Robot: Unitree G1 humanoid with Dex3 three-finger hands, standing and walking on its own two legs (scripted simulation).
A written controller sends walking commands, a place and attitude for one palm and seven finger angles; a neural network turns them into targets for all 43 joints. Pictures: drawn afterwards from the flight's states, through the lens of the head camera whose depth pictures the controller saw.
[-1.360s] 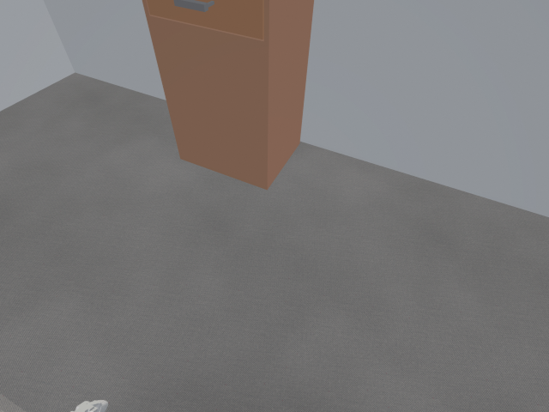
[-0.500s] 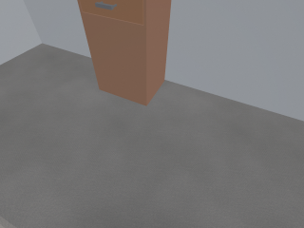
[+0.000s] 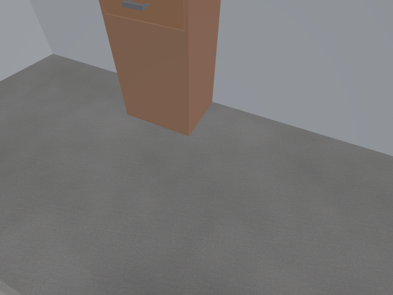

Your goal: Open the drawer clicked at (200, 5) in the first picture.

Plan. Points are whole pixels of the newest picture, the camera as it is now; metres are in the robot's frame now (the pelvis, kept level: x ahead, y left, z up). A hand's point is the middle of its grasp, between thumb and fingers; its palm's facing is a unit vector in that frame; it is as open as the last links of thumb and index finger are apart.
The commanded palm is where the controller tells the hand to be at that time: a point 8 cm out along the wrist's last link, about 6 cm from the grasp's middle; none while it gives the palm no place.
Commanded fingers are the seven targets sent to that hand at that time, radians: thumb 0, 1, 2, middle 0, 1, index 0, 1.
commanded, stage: look at it before walking up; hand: left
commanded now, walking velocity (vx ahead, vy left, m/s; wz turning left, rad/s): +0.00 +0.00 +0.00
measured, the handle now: (136, 4) +1.37 +0.39 +0.07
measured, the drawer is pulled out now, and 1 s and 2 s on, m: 0.00 0.00 0.00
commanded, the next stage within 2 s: walk to a spot facing it in 0.08 s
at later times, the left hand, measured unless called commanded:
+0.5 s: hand out of the picture +0.05 +0.23 -0.18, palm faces +0.11 -0.96 -0.28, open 7.4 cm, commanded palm none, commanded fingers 0.00 0.90 0.90 -0.20 -0.30 -0.20 -0.30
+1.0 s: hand out of the picture +0.03 +0.24 -0.15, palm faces +0.38 -0.89 -0.24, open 7.4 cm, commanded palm none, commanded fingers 0.00 0.90 0.90 -0.20 -0.30 -0.20 -0.30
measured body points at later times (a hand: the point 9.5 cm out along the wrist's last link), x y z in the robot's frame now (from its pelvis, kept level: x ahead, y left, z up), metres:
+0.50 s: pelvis -0.01 +0.01 -0.01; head +0.01 +0.02 +0.43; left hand +0.05 +0.28 -0.16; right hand +0.08 -0.25 -0.15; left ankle -0.02 +0.11 -0.72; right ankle +0.00 -0.12 -0.74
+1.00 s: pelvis +0.02 +0.01 -0.01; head +0.03 +0.01 +0.44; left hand +0.01 +0.29 -0.14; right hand +0.10 -0.22 -0.16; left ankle -0.01 +0.12 -0.74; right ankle +0.06 -0.10 -0.73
